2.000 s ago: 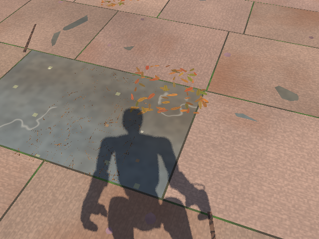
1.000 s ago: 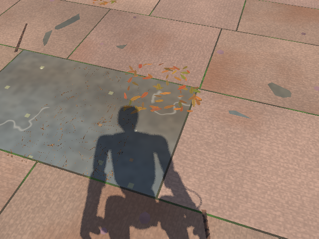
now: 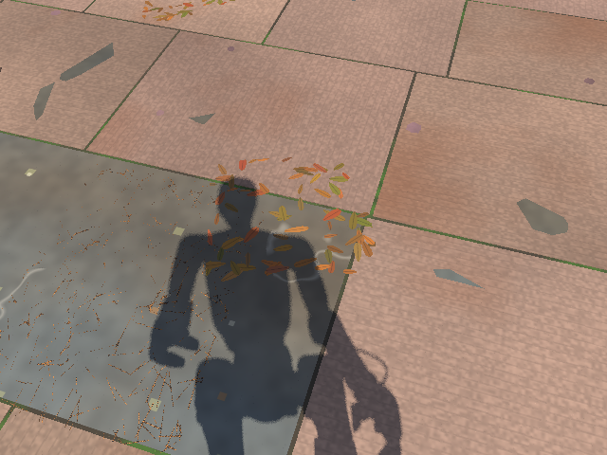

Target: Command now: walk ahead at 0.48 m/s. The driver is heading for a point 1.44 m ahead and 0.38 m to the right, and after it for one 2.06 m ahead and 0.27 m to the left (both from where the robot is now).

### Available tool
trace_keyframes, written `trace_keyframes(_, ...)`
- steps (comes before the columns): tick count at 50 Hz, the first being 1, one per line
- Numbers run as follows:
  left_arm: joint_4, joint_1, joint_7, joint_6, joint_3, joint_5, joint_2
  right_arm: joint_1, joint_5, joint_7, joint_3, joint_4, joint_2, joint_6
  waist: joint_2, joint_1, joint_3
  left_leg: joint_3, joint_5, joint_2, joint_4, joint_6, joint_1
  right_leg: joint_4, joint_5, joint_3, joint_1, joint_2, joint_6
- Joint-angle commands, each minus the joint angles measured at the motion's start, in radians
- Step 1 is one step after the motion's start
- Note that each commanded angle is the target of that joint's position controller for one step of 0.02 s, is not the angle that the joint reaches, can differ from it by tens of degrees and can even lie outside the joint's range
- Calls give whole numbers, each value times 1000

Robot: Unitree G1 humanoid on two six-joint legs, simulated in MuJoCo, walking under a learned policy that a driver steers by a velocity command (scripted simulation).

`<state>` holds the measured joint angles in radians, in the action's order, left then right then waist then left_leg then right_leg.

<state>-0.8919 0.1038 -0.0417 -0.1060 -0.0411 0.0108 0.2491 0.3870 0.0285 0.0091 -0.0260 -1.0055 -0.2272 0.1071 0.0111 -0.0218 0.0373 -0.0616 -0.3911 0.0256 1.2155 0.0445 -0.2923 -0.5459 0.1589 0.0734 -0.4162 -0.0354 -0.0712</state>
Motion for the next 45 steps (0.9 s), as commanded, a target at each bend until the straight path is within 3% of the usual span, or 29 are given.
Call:
trace_keyframes(1,9,62,-7,-17,-13,-22,75,15,-2,10,-31,71,-86,12,-50,5,-82,-39,146,121,66,27,-267,364,-28,-366,240,273,-153)
trace_keyframes(2,-2,69,-8,-18,-10,-20,60,30,-1,11,-32,69,-67,-2,-73,-9,-69,-33,151,127,32,26,-247,390,-32,-324,207,252,-158)
trace_keyframes(4,-27,105,0,-22,-10,-14,72,0,-5,15,-37,84,-64,-20,-78,-20,-24,-14,166,139,-33,14,-277,431,-55,-264,162,239,-170)
trace_keyframes(8,-51,191,30,-13,-19,-14,116,-186,-24,13,-44,151,-77,-20,-41,17,24,-1,352,151,-251,-27,-444,459,-111,-226,224,244,-174)
trace_keyframes(13,-69,283,46,1,-21,1,138,-374,-16,-10,-29,201,-53,-5,-45,79,39,58,529,90,-560,-35,-390,453,-147,-143,293,215,-132)
trace_keyframes(17,-100,355,49,22,-27,6,143,-477,-6,-37,-21,246,-58,4,-50,107,65,59,465,67,-666,-16,-421,390,-173,-148,442,268,-128)
trace_keyframes(20,-98,338,54,37,-38,7,163,-444,-4,-53,-31,257,-95,13,-81,62,31,76,349,34,-712,25,-330,297,-352,-151,517,300,-103)
trace_keyframes(21,-91,315,54,41,-40,5,173,-372,-5,-52,-45,241,-122,15,-101,17,-19,104,322,-1,-719,44,-212,212,-531,-135,517,287,-89)
trace_keyframes(22,-82,295,53,47,-34,0,159,-212,-6,-47,-70,192,-166,15,-96,-64,-113,126,333,-33,-730,75,1,29,-655,-95,474,237,-64)
trace_keyframes(23,-57,293,53,45,-18,-14,127,-11,-18,-37,-93,147,-240,13,-32,-134,-265,-30,353,109,-690,139,330,-266,-473,-54,272,182,-29)
trace_keyframes(24,-53,431,38,23,25,-9,-20,88,-30,-38,-113,119,-322,8,231,-79,-424,-524,149,368,-779,305,726,-663,130,-50,-165,-9,44)
trace_keyframes(25,-70,390,36,-3,8,18,55,83,-28,-36,-85,124,-220,7,195,-109,-449,-674,85,387,-894,287,723,-798,392,-220,-277,-6,25)
trace_keyframes(26,-34,288,36,-15,-16,46,136,-9,-24,-32,-69,137,-175,10,152,-94,-278,-497,126,358,-907,224,580,-828,332,-220,-348,47,7)
trace_keyframes(27,-18,228,45,-16,-19,47,141,-102,-25,-30,-58,156,-144,11,70,-59,-192,-351,220,324,-934,192,417,-784,235,-191,-315,106,6)
trace_keyframes(28,-15,201,53,-7,-25,32,127,-159,-30,-33,-50,158,-111,16,34,-28,-121,-249,278,285,-976,171,283,-715,174,-182,-273,138,11)
trace_keyframes(30,-31,253,54,27,-31,26,82,-194,-42,-38,-43,144,-77,24,76,26,-80,-117,309,230,-1041,144,151,-646,108,-190,-166,175,13)
trace_keyframes(31,-37,269,54,41,-30,28,57,-185,-43,-37,-46,133,-83,28,72,36,-64,-70,344,223,-1061,148,121,-635,94,-186,-158,176,16)
trace_keyframes(33,-17,236,56,57,-35,25,51,-169,-46,-28,-55,116,-110,32,58,43,-28,2,409,222,-1087,152,105,-595,28,-196,-213,177,24)
trace_keyframes(37,28,128,46,53,-43,14,53,-143,-49,-3,-60,101,-130,25,42,25,5,113,462,208,-1104,132,156,-397,-168,-202,-301,160,38)
trace_keyframes(40,66,21,27,48,-33,7,34,-118,-41,10,-63,95,-149,18,30,-10,32,185,464,205,-1115,112,188,-238,-265,-128,-285,151,36)
trace_keyframes(45,153,-120,-6,48,-22,10,21,-31,-25,18,-73,67,-172,-17,17,-56,73,235,577,266,-1036,105,389,-119,-168,-54,-367,134,6)
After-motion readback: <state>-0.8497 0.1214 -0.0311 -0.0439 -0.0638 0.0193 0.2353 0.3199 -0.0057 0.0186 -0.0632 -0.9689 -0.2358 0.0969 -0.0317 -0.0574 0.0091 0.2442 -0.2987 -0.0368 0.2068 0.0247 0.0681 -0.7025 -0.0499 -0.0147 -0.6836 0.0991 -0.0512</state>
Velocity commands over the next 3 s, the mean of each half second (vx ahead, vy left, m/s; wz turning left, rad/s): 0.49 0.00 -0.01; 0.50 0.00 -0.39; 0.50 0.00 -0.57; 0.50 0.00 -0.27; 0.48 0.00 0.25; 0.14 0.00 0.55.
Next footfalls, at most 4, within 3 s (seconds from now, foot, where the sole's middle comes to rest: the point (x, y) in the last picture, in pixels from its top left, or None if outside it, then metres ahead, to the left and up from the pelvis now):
0.46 left None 0.45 0.15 -0.76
1.02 right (361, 343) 0.72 -0.11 -0.76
1.50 left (327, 230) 1.06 -0.05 -0.76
2.02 right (456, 215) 1.11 -0.41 -0.76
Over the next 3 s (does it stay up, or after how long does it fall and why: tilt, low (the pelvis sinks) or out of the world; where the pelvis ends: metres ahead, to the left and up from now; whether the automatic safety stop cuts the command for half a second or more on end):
stays up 1.39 -0.46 0.00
